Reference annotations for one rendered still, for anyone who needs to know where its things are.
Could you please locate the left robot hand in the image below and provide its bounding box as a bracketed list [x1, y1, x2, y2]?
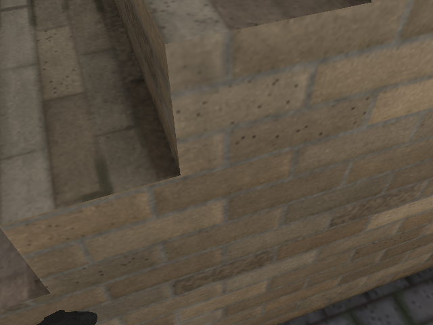
[37, 310, 97, 325]

